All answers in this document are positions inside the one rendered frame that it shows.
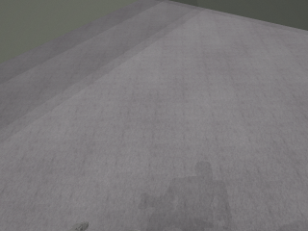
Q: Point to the robot left hand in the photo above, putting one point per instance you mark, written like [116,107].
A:
[82,226]

